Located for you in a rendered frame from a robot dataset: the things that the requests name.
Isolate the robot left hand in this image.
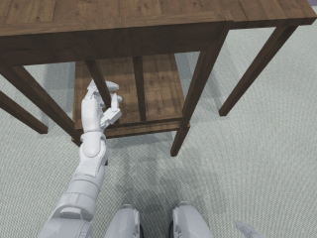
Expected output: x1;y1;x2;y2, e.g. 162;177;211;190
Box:
81;79;123;133

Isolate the table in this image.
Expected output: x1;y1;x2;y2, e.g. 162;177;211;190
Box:
0;0;317;135

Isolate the robot left shin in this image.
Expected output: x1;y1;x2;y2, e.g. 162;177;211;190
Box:
122;204;140;238

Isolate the robot right hand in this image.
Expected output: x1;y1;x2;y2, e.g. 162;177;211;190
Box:
235;220;264;238

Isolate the robot left forearm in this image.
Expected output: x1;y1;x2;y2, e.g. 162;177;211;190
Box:
37;131;109;238

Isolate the left robot upper arm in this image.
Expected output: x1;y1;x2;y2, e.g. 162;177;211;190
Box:
39;217;93;238

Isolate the robot right thigh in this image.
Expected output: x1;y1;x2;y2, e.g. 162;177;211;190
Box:
172;205;214;238

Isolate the chair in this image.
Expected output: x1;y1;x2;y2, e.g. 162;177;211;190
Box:
0;10;234;166

